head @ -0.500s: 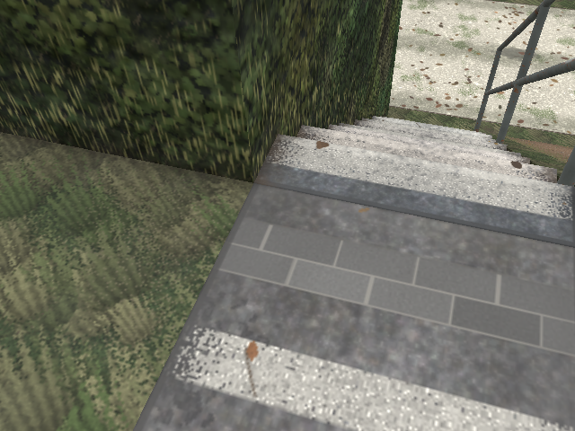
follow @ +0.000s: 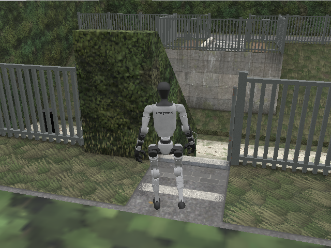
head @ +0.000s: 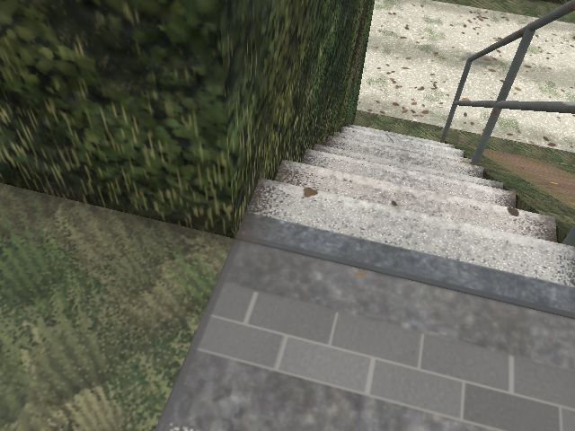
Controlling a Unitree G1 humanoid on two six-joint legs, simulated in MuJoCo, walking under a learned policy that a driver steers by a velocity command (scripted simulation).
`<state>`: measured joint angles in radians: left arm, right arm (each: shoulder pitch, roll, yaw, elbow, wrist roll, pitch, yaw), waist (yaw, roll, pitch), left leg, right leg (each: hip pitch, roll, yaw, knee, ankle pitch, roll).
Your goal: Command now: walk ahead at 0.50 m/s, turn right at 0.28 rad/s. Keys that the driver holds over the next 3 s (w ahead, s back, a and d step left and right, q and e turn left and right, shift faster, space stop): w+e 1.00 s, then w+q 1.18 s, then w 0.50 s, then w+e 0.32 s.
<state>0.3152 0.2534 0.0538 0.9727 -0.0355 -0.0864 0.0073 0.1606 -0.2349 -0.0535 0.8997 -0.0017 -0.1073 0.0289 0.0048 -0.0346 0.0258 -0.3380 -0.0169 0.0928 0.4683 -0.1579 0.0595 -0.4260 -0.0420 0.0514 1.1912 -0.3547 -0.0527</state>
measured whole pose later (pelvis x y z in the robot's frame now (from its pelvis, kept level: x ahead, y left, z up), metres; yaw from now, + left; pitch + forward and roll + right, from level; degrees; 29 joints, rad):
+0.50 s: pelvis +0.27 -0.07 -0.02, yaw -15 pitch +2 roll +1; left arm 0.08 0.26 0.08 0.75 -0.01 -0.06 -0.04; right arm 0.29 -0.26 -0.06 0.95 0.00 -0.08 -0.02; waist -0.01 -0.01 0.05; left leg -0.17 0.07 0.10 1.07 -0.49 -0.02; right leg -0.50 0.05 -0.06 0.64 -0.19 -0.12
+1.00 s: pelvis +0.55 -0.11 -0.01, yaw -33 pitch +2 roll +1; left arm 0.40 0.26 0.05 0.84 0.08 -0.11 -0.09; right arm 0.09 -0.24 0.03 0.78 -0.05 -0.11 0.00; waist 0.04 0.01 0.00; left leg -0.40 0.02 0.05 0.54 -0.19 0.02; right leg -0.19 0.10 0.23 0.86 -0.53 -0.03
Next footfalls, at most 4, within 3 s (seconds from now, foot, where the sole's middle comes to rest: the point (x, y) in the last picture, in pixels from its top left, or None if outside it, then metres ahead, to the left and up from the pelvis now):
0.44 right None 0.38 -0.17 -0.77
0.94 left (316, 338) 0.71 -0.06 -0.77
1.38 right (442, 307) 0.81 -0.40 -0.77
1.86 left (362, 229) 1.06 -0.21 -0.77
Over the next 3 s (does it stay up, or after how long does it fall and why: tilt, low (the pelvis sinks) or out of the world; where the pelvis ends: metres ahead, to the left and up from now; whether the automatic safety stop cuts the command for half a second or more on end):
stays up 1.47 -0.37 -0.37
